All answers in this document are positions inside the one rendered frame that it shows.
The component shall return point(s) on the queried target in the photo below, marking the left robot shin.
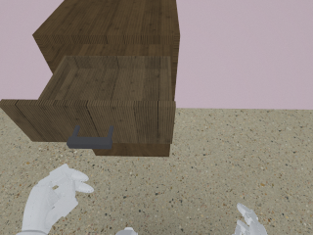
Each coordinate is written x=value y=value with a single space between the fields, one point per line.
x=128 y=228

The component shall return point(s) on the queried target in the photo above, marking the drawer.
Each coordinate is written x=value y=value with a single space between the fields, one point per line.
x=131 y=93

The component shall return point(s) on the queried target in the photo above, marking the robot left hand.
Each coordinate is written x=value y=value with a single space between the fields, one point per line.
x=45 y=206

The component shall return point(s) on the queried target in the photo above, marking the robot right hand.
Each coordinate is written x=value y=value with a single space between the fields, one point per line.
x=251 y=219

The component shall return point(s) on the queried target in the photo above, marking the cabinet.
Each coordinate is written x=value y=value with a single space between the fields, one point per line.
x=148 y=28

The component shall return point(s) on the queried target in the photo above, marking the handle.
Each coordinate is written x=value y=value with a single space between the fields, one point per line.
x=86 y=142

